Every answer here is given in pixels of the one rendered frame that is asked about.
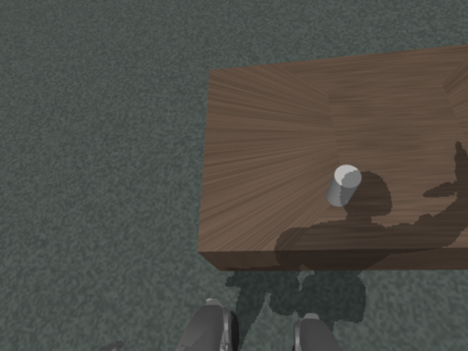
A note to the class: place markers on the can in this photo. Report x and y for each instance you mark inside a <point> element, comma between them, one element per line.
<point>343,185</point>

